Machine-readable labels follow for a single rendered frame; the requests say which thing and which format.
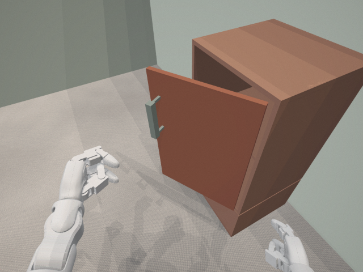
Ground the handle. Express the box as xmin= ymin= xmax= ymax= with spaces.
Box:
xmin=145 ymin=96 xmax=164 ymax=139

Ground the right robot hand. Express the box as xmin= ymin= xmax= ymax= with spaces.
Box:
xmin=265 ymin=219 xmax=310 ymax=272

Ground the left robot hand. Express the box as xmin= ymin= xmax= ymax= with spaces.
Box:
xmin=59 ymin=146 xmax=119 ymax=203

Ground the cupboard door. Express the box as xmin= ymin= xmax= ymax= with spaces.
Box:
xmin=146 ymin=66 xmax=268 ymax=211

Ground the left robot forearm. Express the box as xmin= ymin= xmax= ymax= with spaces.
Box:
xmin=26 ymin=199 xmax=85 ymax=272

